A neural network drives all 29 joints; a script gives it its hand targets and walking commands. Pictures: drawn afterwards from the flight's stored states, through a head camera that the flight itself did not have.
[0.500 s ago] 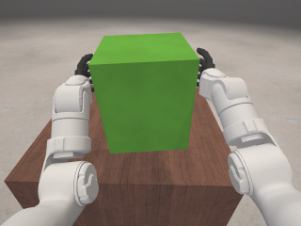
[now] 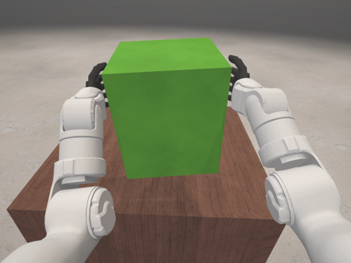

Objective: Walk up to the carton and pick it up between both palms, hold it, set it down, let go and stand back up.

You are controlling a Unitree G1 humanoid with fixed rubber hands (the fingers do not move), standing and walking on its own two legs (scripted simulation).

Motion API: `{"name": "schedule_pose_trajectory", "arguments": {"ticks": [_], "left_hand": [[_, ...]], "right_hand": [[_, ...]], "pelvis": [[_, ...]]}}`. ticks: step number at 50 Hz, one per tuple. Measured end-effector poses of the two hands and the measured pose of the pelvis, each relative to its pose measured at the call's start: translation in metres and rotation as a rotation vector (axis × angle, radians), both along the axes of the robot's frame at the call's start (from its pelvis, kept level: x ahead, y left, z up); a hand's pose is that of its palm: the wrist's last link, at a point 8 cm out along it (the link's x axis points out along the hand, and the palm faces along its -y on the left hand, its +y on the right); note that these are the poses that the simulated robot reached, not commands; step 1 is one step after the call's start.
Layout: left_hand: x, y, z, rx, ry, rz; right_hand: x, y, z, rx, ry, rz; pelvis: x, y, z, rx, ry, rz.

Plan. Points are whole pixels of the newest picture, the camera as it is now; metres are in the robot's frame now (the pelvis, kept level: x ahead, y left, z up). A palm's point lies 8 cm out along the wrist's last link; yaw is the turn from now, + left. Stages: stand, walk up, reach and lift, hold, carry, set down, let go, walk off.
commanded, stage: hold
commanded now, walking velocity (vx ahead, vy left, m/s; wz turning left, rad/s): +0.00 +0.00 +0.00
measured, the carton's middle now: (168, 106) +0.40 +0.00 +0.25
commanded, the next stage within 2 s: set down in 0.78 s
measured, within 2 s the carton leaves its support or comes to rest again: neither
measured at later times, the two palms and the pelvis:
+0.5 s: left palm (102, 96) +0.39 +0.15 +0.28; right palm (240, 93) +0.38 -0.15 +0.29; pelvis +0.00 +0.00 +0.00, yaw +0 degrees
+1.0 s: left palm (97, 88) +0.38 +0.15 +0.30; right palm (241, 86) +0.37 -0.15 +0.31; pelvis +0.00 +0.01 +0.00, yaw +0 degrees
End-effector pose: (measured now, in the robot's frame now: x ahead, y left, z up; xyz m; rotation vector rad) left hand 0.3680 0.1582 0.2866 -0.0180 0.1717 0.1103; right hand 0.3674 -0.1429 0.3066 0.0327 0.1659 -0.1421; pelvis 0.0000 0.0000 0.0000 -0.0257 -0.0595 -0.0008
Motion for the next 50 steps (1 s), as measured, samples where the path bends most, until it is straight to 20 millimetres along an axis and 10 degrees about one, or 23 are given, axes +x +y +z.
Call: {"name": "schedule_pose_trajectory", "arguments": {"ticks": [39,50], "left_hand": [[0.010,-0.001,-0.012,0.007,0.006,-0.008],[0.012,-0.004,0.013,-0.003,-0.064,-0.017]], "right_hand": [[0.007,-0.001,-0.012,0.006,0.009,-0.008],[0.003,-0.004,0.004,0.029,-0.062,-0.030]], "pelvis": [[0.006,0.003,0.000,-0.004,0.011,0.011],[-0.004,0.006,0.000,0.001,0.004,-0.006]]}}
